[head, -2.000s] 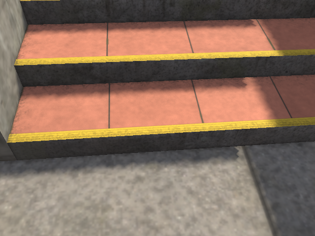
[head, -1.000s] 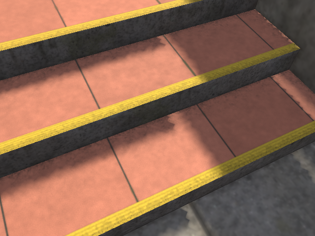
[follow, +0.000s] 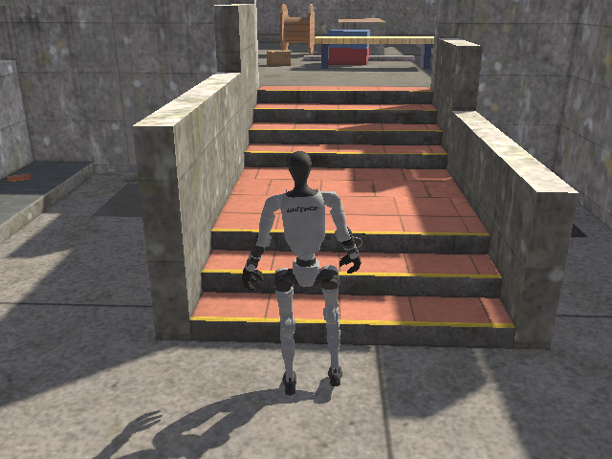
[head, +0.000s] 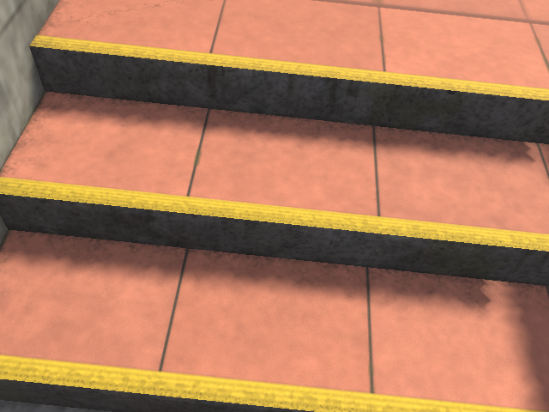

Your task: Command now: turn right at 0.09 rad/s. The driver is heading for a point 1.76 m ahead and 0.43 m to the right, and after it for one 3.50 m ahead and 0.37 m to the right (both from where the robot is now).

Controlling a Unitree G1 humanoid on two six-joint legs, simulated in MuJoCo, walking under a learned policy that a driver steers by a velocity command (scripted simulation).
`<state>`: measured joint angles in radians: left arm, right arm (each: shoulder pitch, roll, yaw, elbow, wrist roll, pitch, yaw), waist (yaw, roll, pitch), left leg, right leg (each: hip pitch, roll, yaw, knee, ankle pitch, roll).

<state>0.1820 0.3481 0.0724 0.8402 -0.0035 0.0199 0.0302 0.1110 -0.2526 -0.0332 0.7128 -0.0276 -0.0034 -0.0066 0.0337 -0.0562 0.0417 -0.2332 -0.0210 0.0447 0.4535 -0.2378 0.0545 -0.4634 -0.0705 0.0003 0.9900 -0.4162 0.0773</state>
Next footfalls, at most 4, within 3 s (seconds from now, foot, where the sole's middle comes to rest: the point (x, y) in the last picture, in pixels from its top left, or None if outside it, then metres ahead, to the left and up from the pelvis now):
0.42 right None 0.00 -0.14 -0.78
0.96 left None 0.26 -0.02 -0.78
1.46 right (426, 360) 0.56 -0.34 -0.63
2.08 left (347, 184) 0.94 -0.15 -0.49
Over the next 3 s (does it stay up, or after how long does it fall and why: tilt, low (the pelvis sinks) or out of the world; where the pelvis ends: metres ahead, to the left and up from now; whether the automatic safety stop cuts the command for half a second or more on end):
stays up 1.34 -0.38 0.42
